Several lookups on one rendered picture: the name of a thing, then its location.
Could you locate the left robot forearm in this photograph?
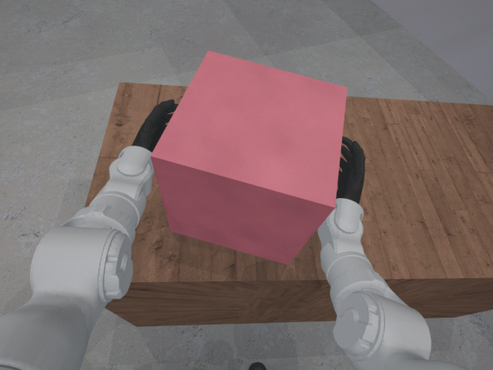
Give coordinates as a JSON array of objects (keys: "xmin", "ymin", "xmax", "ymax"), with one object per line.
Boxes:
[{"xmin": 30, "ymin": 146, "xmax": 154, "ymax": 292}]

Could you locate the pedestal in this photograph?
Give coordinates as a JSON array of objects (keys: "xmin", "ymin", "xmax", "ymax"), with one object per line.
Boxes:
[{"xmin": 85, "ymin": 82, "xmax": 493, "ymax": 327}]

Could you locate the right robot forearm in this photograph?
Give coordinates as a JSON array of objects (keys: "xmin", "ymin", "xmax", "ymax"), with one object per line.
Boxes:
[{"xmin": 318, "ymin": 198, "xmax": 430, "ymax": 357}]

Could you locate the robot right hand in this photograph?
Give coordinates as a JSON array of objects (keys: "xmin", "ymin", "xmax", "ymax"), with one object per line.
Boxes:
[{"xmin": 336, "ymin": 136, "xmax": 365, "ymax": 204}]

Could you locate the robot left upper arm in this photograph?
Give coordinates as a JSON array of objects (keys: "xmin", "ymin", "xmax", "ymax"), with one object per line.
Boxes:
[{"xmin": 0, "ymin": 226, "xmax": 133, "ymax": 370}]

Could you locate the carton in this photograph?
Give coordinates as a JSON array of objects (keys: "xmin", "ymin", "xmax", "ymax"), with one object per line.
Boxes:
[{"xmin": 150, "ymin": 51, "xmax": 347, "ymax": 265}]

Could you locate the robot left hand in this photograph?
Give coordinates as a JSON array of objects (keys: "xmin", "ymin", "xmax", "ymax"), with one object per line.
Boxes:
[{"xmin": 132, "ymin": 99, "xmax": 179, "ymax": 152}]

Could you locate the robot right upper arm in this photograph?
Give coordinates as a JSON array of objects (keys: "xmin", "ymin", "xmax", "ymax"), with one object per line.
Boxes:
[{"xmin": 333, "ymin": 291, "xmax": 469, "ymax": 370}]

